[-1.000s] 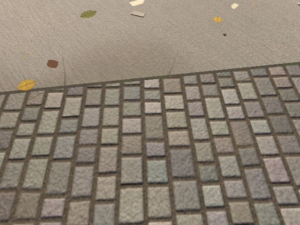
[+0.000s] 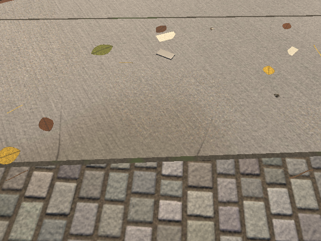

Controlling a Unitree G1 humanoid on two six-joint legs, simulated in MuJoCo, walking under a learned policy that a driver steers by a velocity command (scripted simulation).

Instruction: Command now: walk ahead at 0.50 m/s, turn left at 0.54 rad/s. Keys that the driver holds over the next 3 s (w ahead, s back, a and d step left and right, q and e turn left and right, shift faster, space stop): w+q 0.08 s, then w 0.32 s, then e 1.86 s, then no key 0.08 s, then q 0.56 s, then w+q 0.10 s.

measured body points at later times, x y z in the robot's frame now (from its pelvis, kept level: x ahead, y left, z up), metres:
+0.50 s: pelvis +0.28 -0.05 +0.00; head +0.31 -0.06 +0.45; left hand +0.30 +0.22 -0.11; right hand +0.48 -0.29 -0.10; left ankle +0.32 +0.11 -0.68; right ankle +0.29 -0.15 -0.74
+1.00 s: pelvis +0.40 -0.01 +0.00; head +0.43 -0.02 +0.44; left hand +0.56 +0.26 -0.11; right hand +0.51 -0.30 -0.11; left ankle +0.47 +0.10 -0.74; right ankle +0.40 -0.15 -0.70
